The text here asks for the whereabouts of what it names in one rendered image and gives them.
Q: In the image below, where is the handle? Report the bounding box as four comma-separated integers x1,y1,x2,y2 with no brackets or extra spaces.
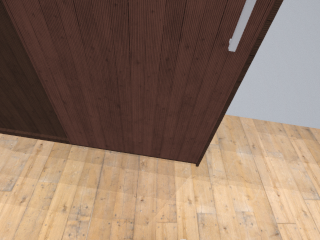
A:
228,0,257,52

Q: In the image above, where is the wardrobe door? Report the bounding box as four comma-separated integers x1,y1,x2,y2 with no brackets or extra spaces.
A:
2,0,276,163
0,0,67,138

